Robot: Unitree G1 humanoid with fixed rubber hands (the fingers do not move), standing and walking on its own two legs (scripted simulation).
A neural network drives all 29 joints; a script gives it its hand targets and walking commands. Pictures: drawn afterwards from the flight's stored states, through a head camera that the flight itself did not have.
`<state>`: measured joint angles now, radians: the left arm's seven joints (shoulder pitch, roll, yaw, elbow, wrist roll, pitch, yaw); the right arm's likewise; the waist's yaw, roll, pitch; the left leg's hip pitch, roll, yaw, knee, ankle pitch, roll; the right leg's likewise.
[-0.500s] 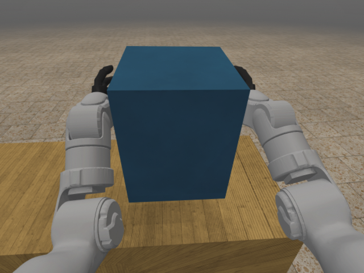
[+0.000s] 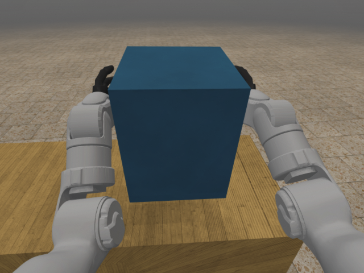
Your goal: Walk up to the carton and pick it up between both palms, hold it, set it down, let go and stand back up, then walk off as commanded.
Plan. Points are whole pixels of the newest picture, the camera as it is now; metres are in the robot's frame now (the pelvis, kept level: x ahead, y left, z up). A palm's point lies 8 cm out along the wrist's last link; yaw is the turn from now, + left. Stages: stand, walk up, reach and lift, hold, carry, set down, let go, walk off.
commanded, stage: hold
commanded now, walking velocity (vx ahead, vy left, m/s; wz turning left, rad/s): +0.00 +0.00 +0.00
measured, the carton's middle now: (176, 122) +0.36 +0.00 +0.24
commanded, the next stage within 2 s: set down in 0.92 s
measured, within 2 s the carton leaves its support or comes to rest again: neither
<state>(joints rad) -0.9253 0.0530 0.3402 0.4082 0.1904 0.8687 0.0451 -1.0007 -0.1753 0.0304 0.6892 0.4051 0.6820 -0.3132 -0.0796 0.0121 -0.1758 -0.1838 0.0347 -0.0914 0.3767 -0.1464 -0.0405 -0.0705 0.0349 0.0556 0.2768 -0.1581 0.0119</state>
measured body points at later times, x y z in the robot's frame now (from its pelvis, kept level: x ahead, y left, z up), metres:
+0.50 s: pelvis +0.00 +0.00 +0.00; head -0.09 +0.01 +0.44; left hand +0.39 +0.15 +0.28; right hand +0.38 -0.15 +0.28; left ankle +0.04 +0.14 -0.75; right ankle +0.00 -0.13 -0.75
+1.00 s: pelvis +0.00 +0.00 +0.00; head -0.08 +0.02 +0.44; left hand +0.39 +0.14 +0.28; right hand +0.38 -0.15 +0.28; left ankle +0.04 +0.14 -0.75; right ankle +0.00 -0.13 -0.75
